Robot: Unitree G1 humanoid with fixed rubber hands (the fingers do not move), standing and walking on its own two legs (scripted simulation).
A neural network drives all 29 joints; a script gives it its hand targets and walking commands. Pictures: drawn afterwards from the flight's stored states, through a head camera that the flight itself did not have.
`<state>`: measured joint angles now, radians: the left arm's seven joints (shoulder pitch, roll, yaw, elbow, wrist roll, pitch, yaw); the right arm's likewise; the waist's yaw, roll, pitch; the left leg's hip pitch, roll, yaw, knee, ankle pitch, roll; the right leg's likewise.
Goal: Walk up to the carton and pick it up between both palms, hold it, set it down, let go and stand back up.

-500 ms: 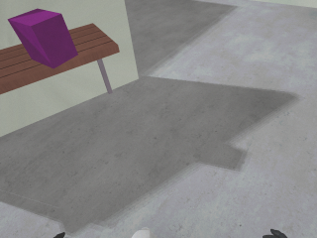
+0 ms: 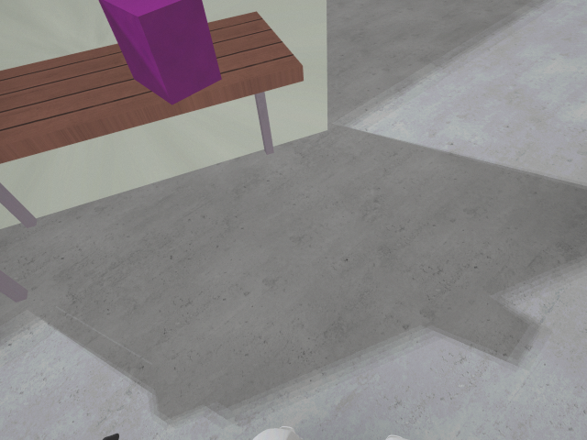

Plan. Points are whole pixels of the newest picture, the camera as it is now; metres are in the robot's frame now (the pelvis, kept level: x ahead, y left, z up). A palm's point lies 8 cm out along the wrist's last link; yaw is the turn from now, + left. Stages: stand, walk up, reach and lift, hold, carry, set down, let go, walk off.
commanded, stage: walk up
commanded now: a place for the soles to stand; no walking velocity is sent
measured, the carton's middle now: (163, 40) +1.12 +0.43 +0.04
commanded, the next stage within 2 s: none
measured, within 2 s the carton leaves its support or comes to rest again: neither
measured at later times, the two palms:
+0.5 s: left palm (40, 439) +0.16 +0.43 -0.12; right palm (437, 358) +0.27 -0.17 -0.09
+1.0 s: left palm (25, 373) +0.24 +0.46 -0.07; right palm (383, 266) +0.44 -0.11 -0.10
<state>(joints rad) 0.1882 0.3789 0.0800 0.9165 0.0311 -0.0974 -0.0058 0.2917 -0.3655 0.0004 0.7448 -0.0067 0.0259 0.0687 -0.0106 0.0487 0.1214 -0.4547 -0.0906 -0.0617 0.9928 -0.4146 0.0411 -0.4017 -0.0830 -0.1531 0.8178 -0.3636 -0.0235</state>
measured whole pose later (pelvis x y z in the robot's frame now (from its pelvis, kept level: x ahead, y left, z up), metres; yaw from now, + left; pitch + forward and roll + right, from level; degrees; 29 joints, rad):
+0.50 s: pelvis +0.14 +0.11 -0.01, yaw +13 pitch -4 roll -1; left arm 0.20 0.39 0.07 0.90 0.00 -0.07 -0.04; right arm 0.34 -0.37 0.00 0.74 -0.01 -0.06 0.03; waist -0.01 -0.04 0.10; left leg -0.42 -0.03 -0.03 0.91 -0.42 0.02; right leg -0.52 -0.13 -0.07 1.29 -0.44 -0.01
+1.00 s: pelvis +0.27 +0.13 +0.00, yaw +20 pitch -6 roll -2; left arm 0.21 0.39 0.07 0.91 0.02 -0.09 -0.04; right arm 0.31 -0.37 0.00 0.74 -0.01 -0.05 0.02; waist -0.01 0.08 0.08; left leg -0.53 0.04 -0.07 1.12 -0.48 0.02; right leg -0.27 -0.09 -0.20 0.77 -0.39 -0.02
